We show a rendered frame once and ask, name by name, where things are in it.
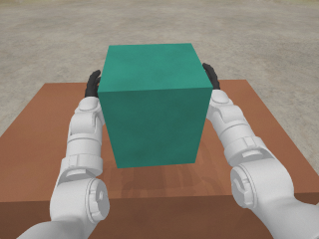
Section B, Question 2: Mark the right robot upper arm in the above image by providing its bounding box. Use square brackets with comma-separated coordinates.
[230, 157, 319, 239]

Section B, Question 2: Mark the robot left forearm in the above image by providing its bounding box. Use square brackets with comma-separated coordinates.
[50, 97, 106, 219]

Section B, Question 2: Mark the robot right hand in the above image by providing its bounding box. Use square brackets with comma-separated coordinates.
[202, 63, 220, 90]

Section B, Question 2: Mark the carton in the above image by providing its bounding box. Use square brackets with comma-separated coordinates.
[97, 43, 213, 168]

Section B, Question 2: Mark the robot left hand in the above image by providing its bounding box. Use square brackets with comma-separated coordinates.
[84, 70, 101, 98]

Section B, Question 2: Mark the left robot upper arm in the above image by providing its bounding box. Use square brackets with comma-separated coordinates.
[17, 177, 110, 239]

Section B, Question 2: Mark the robot right forearm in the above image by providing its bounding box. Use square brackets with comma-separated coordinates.
[206, 90, 294, 194]

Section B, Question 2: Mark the pedestal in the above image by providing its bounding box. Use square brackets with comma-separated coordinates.
[0, 79, 319, 239]

